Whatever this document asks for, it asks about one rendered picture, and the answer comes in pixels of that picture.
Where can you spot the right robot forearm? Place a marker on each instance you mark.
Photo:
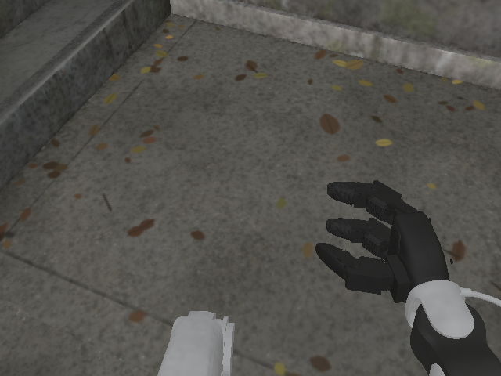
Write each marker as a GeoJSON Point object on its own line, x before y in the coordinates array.
{"type": "Point", "coordinates": [448, 336]}

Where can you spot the robot right hand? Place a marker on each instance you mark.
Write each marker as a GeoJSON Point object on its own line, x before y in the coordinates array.
{"type": "Point", "coordinates": [411, 249]}

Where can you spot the left robot thigh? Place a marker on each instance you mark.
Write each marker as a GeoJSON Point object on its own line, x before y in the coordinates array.
{"type": "Point", "coordinates": [200, 345]}

